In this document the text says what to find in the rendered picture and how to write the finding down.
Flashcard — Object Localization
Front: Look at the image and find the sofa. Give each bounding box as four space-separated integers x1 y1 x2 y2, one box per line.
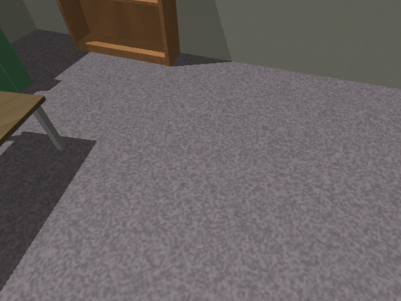
0 28 33 93

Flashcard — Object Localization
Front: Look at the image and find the bookshelf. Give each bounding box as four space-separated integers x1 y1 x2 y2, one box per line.
56 0 180 66

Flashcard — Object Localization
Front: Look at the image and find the coffee table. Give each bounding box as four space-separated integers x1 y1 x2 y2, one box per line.
0 91 66 151

